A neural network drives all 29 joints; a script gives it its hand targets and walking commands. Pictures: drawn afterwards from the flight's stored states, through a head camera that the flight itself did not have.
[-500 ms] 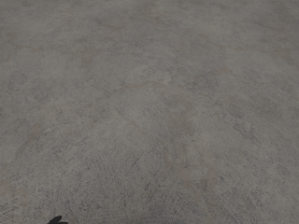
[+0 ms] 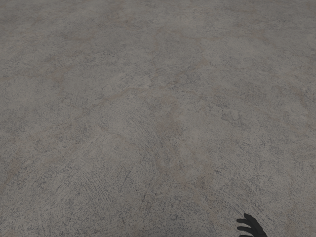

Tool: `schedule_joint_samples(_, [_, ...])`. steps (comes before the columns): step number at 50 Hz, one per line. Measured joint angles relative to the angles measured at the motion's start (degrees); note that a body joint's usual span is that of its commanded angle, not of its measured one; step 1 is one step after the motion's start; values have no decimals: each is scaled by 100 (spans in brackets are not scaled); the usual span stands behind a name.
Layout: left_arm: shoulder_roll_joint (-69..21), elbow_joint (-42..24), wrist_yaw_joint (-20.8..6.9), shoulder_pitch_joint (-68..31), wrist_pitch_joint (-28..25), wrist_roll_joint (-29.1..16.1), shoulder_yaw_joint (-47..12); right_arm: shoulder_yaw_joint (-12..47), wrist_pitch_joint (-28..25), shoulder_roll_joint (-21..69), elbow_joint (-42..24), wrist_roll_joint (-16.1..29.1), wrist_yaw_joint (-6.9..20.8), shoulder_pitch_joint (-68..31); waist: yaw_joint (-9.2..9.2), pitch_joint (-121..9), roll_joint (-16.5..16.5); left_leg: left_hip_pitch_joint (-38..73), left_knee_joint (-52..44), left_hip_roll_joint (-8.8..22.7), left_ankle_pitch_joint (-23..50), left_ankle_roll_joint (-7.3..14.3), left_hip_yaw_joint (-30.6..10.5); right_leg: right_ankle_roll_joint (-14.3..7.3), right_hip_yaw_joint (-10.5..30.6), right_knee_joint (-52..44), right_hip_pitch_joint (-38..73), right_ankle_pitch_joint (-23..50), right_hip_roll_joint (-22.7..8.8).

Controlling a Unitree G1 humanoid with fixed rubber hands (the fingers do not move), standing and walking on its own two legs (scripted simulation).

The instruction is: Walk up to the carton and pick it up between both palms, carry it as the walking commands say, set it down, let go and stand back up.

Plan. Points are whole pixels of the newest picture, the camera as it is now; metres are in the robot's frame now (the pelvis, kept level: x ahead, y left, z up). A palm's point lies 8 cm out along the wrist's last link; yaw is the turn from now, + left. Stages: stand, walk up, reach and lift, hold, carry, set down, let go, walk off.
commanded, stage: walk up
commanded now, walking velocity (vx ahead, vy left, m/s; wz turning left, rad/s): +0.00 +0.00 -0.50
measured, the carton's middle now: out of the picture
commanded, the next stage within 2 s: none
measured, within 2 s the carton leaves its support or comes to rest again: neither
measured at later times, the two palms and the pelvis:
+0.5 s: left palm (94, 211) +0.21 +0.20 -0.11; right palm out of the picture -0.03 -0.30 -0.12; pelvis -0.01 -0.01 -0.01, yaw -17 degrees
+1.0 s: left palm (114, 206) +0.23 +0.15 -0.15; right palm (304, 186) +0.31 -0.41 -0.11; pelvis +0.21 -0.12 -0.03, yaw -31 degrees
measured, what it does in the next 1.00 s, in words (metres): walks ahead, turning right: left foot, then right foot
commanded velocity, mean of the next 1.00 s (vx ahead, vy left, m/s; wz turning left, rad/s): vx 0.33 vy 0.01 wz -0.50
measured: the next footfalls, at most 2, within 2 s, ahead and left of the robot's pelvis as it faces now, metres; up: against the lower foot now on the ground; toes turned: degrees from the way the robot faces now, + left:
left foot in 0.10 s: +0.03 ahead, +0.13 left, +0.00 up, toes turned +0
right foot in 0.54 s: -0.02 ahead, -0.14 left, +0.00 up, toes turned -24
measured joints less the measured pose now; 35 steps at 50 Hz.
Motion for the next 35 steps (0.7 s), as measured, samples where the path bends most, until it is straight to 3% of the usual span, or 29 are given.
schedule_joint_samples(3, [57,5,-24,26,46,19,11,49,-72,64,-127,73,-60,0,16,3,-121,445,-940,-106,-9,102,79,70,133,129,-151,-12,63])
schedule_joint_samples(5, [95,1,-38,61,47,11,21,85,-152,71,-187,90,-97,71,-48,-33,-124,871,-1776,-91,263,150,151,140,165,372,-320,-109,167])
schedule_joint_samples(6, [125,12,-45,59,33,4,30,81,-188,66,-190,54,-105,116,-104,-33,-126,897,-1936,-55,774,247,168,216,166,664,-464,-304,219])
schedule_joint_samples(9, [209,30,-54,36,81,44,75,91,-179,77,-79,-59,-78,289,-114,7,-244,892,-1736,25,694,467,374,462,-86,2162,-1014,-1510,157])
schedule_joint_samples(12, [293,41,-137,13,160,54,88,57,-186,37,23,-115,-81,441,-181,47,-252,1106,-1926,184,644,476,556,601,-407,3381,-1367,-1495,-36])
schedule_joint_samples(15, [334,20,-216,-114,230,12,109,5,-222,-16,52,-183,-95,529,-246,66,-180,1170,-1962,366,652,433,715,676,-598,3729,-1454,-1260,-221])
schedule_joint_samples(21, [279,-210,-292,-659,261,-65,70,-96,-290,-117,78,-244,-54,651,-391,110,-49,1102,-1723,644,503,292,1093,572,-891,2403,-1039,-1289,-481])
schedule_joint_samples(24, [241,-382,-457,-812,245,-67,47,-189,-304,-205,138,-234,-8,871,-491,-100,32,1116,-1769,750,436,192,1318,408,-1052,1764,-766,-1574,-542])
schedule_joint_samples(26, [223,-434,-478,-830,105,-35,40,-235,-312,-290,198,-193,55,1055,-527,-281,113,1125,-1764,851,376,94,1413,316,-1202,1011,-367,-1397,-536])
schedule_joint_samples(27, [222,-417,-441,-815,-11,10,57,-247,-316,-336,233,-174,101,1143,-503,-362,162,1028,-1523,922,157,139,1389,271,-1250,689,-224,-1080,-493])
schedule_joint_samples(29, [228,-336,-301,-638,-214,93,72,-266,-322,-345,285,-212,197,1207,-388,-466,194,501,-200,798,-320,221,874,155,-1177,737,-258,-716,-391])
schedule_joint_samples(32, [224,-19,-156,-43,-381,82,83,-255,-433,-258,203,-263,319,1058,-233,-555,212,-274,1249,617,266,164,462,38,-971,312,141,-761,-271])
schedule_joint_samples(35, [197,324,-93,515,-432,32,73,-233,-484,-171,77,-239,406,759,-79,-554,226,-845,1492,599,789,22,316,22,-751,-216,627,-664,-212])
